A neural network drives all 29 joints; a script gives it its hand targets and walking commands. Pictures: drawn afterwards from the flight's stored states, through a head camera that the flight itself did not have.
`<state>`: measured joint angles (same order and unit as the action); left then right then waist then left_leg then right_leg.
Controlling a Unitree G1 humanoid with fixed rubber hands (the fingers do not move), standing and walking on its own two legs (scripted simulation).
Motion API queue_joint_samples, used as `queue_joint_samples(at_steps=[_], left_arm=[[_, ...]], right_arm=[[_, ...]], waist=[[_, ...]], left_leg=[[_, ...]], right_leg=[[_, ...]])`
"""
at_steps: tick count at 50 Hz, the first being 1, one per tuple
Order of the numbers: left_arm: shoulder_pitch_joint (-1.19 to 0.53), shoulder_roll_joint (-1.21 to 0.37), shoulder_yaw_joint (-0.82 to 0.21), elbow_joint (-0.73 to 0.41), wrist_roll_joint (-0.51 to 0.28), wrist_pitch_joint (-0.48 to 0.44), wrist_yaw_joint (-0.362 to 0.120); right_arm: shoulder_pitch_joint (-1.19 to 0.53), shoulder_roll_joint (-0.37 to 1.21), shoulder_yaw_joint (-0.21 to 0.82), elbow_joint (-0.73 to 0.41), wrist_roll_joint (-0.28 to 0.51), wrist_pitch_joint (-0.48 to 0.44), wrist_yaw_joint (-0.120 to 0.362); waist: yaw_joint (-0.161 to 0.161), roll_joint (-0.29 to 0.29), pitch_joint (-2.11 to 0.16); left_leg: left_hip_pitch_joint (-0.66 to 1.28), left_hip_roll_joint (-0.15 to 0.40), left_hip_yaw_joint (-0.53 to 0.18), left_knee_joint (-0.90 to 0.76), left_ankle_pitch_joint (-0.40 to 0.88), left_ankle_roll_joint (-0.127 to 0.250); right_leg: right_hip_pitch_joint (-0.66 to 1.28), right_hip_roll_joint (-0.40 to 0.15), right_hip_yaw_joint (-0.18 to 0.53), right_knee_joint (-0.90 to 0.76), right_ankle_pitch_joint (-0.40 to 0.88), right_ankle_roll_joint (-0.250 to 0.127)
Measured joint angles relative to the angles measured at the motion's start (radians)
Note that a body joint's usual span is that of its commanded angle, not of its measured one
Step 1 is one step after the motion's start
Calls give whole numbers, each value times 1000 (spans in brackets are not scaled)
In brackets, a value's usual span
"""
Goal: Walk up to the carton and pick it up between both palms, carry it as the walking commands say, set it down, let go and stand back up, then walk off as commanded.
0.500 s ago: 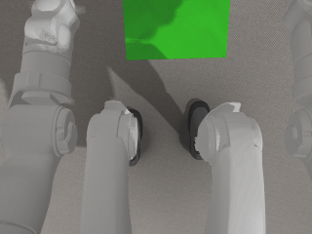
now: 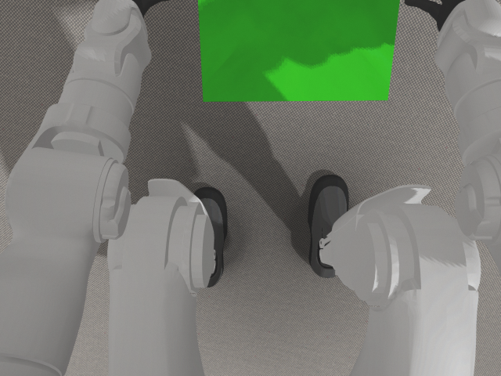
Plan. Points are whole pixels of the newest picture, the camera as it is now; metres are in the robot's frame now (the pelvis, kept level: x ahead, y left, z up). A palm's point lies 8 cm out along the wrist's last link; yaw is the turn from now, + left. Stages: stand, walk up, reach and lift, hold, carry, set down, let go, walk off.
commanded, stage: reach and lift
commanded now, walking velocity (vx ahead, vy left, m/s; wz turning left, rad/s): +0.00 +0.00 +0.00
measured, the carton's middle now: out of the picture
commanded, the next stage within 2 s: none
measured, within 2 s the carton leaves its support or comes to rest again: leaves its support in 1.64 s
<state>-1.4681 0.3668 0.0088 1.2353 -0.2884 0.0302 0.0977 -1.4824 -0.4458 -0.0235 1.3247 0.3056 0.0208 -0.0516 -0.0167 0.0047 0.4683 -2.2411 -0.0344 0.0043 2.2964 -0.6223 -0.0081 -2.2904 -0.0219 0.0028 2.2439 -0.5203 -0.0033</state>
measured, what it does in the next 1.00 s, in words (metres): stands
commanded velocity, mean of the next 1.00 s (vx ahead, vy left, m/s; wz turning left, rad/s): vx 0.00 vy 0.00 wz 0.00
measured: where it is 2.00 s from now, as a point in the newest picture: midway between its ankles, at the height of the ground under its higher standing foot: (266, 246)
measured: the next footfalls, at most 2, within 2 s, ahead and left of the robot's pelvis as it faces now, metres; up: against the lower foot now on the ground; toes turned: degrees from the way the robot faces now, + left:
none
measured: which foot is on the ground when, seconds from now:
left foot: down 0.00-1.00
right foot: down 0.00-1.00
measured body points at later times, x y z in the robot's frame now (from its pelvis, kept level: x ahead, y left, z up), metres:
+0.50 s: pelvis +0.00 +0.00 +0.00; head +0.38 -0.01 +0.24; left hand +0.55 +0.16 -0.20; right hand +0.54 -0.22 -0.20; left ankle +0.11 +0.11 -0.31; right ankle +0.13 -0.12 -0.31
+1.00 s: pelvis +0.00 -0.01 +0.00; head +0.38 -0.01 +0.23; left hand +0.55 +0.13 -0.21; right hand +0.55 -0.20 -0.20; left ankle +0.11 +0.11 -0.31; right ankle +0.13 -0.12 -0.31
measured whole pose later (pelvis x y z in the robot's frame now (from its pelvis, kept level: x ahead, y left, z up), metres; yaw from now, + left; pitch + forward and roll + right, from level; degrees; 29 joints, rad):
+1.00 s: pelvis +0.00 -0.01 +0.00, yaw +1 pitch +36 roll +1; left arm -1.53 0.31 -0.03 1.32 -0.30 -0.07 0.14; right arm -1.55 -0.38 0.05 1.36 0.34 -0.08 -0.12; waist -0.03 0.00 0.42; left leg -2.29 -0.01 0.00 2.26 -0.60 -0.01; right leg -2.34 -0.05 -0.02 2.22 -0.51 -0.04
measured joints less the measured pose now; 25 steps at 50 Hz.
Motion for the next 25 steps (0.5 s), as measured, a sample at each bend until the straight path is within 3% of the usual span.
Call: queue_joint_samples(at_steps=[5, 10, 17, 25], left_arm=[[27, 4, 31, 8, 9, -27, 0], [48, 25, -24, -4, -20, -34, -3], [31, 16, -50, 4, -52, -43, -2], [-8, -24, -45, 9, -38, -45, 5]], right_arm=[[9, 0, -45, -46, -38, -47, -17], [20, 1, -40, 5, -44, -46, -11], [51, -28, 17, -40, 24, -58, -10], [-1, 6, 8, -22, 12, -58, -12]], waist=[[-6, 14, -43], [-15, 7, -68], [-11, 11, -77], [-11, 8, -78]], left_leg=[[-33, 6, 8, 17, -14, 12], [-53, 15, 20, 21, -16, 20], [-66, 23, 15, 7, -5, 25], [-67, 25, 20, -20, 19, 18]], right_leg=[[-27, -15, 0, 20, -23, -1], [-50, -23, 4, 31, -30, -5], [-58, -26, -5, 12, -20, -8], [-66, -30, -2, -5, 0, -20]])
